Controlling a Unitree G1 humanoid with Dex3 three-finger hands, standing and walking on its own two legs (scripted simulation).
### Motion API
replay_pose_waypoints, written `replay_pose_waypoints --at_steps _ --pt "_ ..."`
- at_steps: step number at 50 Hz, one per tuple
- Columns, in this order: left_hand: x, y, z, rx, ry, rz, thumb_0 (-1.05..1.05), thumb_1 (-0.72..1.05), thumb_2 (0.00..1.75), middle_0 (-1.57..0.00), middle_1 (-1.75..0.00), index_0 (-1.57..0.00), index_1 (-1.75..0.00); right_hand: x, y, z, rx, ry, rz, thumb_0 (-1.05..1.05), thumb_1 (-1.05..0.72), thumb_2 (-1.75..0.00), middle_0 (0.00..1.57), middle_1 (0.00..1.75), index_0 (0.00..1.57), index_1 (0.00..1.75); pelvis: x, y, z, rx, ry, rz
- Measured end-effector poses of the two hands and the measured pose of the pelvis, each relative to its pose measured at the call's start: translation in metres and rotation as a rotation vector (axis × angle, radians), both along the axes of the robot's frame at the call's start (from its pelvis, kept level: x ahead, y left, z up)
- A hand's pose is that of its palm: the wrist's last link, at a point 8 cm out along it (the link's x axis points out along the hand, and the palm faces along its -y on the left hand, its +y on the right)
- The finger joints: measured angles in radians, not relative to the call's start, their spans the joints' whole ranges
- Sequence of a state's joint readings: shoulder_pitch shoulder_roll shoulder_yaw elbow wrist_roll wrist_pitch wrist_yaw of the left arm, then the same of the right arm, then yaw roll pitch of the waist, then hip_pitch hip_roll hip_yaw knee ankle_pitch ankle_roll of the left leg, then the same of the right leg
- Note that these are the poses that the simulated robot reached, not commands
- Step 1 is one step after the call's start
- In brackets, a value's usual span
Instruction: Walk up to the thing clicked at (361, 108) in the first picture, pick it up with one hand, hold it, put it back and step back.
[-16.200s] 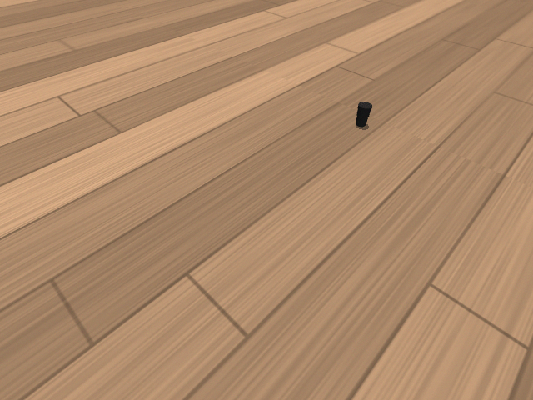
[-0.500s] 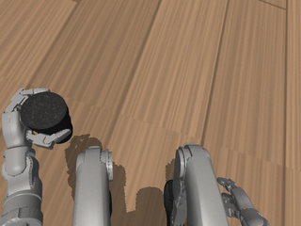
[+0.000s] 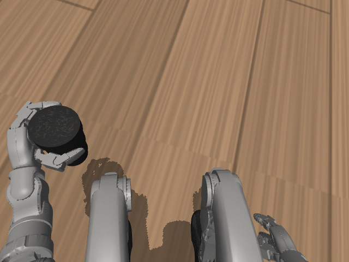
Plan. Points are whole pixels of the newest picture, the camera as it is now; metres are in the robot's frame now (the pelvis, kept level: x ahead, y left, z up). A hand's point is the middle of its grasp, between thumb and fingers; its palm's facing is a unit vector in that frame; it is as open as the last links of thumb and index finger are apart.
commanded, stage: lift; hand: left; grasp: from the side
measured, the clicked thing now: (65, 141) +0.39 +0.24 -0.07
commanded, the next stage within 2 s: none
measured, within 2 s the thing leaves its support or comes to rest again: neither
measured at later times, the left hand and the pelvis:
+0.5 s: hand (49, 135) +0.38 +0.24 +0.01, palm faces +0.20 -0.98 -0.05, open 11.8 cm; pelvis +0.00 +0.00 +0.04, yaw +1 degrees
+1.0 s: hand out of the picture +0.38 +0.22 +0.18, palm faces +0.24 -0.97 -0.05, open 11.8 cm; pelvis +0.04 +0.01 +0.17, yaw +2 degrees
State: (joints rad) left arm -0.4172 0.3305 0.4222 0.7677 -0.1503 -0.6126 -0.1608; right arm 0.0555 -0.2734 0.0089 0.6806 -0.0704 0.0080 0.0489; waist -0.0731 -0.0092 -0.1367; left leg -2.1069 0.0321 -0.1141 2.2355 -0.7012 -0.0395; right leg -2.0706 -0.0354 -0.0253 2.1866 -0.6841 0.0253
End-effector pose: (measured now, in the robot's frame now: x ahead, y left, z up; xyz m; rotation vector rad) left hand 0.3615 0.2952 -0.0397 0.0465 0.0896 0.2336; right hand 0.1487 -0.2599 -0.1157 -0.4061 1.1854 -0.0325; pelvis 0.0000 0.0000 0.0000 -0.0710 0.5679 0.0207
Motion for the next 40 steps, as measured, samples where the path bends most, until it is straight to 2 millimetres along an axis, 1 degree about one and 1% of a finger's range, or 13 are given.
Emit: replay_pose_waypoints --at_steps 13,22,31,35,40 --pt "0.000 0.001 0.013 -0.005 -0.010 -0.007 0.03 -0.53 0.99 -0.71 -0.92 -0.61 -0.93 0.000 0.000 0.011 -0.002 -0.015 -0.009 0.00 -0.92 -0.91 0.20 0.30 0.21 0.30 0.000 0.001 0.009 0.000 0.002 0.005" --pt "-0.009 -0.004 0.035 -0.011 -0.002 -0.021 0.03 -0.53 0.99 -0.70 -0.93 -0.60 -0.94 0.010 0.004 0.027 0.018 -0.057 -0.018 0.00 -0.93 -0.91 0.20 0.30 0.21 0.30 0.001 0.000 0.026 0.005 0.006 0.005" --pt "-0.012 -0.009 0.080 -0.011 -0.010 -0.021 0.03 -0.53 0.99 -0.71 -0.93 -0.61 -0.94 0.025 0.010 0.059 0.040 -0.104 -0.034 0.00 -0.92 -0.91 0.20 0.30 0.21 0.30 0.006 0.000 0.059 0.008 0.018 0.009" --pt "-0.011 -0.012 0.110 0.007 -0.010 -0.028 0.03 -0.53 0.99 -0.70 -0.93 -0.61 -0.94 0.032 0.013 0.078 0.048 -0.125 -0.051 0.00 -0.92 -0.90 0.20 0.30 0.21 0.30 0.010 0.001 0.079 0.008 0.015 0.013" --pt "-0.012 -0.015 0.144 -0.008 -0.004 0.006 0.03 -0.53 1.00 -0.70 -0.93 -0.60 -0.94 0.040 0.017 0.107 0.058 -0.144 -0.064 0.00 -0.91 -0.90 0.20 0.30 0.21 0.30 0.017 0.002 0.108 0.009 0.004 0.015"
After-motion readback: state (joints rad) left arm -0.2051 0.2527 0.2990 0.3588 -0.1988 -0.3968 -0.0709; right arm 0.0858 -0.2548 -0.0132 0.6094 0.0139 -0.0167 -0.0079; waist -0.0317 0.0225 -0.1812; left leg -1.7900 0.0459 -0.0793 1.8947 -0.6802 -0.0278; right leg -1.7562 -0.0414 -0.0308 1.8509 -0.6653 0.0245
